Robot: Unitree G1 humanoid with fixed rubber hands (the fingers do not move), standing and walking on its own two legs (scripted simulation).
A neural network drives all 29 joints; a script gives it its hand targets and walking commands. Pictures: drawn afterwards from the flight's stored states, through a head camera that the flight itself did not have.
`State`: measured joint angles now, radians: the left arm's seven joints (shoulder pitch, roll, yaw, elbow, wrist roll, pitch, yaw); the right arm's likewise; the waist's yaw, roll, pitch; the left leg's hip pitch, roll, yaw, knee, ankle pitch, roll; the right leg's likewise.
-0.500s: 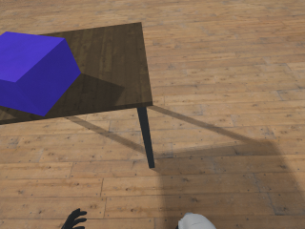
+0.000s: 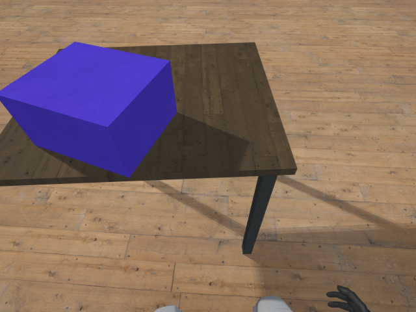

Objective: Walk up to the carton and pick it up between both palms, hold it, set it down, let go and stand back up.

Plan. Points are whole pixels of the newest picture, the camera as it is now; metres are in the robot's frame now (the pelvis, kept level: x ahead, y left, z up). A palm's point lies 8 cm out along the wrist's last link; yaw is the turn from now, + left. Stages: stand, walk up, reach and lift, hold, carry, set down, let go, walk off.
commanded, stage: walk up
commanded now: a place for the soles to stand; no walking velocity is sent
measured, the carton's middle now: (100, 104) +0.63 +0.29 +0.04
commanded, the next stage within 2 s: none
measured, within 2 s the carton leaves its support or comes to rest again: neither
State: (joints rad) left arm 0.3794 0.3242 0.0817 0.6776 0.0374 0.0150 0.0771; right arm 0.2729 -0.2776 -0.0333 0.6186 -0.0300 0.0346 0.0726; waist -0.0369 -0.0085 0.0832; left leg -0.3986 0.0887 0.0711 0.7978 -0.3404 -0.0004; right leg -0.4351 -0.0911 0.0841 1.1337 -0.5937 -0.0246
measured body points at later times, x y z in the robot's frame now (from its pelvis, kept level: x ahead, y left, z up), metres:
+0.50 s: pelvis +0.07 +0.17 +0.01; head +0.11 +0.15 +0.46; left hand +0.16 +0.46 -0.08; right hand +0.21 -0.10 -0.10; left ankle +0.14 +0.35 -0.68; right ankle +0.11 -0.04 -0.70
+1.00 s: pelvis +0.12 +0.27 +0.03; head +0.13 +0.27 +0.48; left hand +0.26 +0.53 -0.08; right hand +0.20 +0.01 -0.09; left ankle +0.14 +0.36 -0.71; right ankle +0.12 +0.16 -0.71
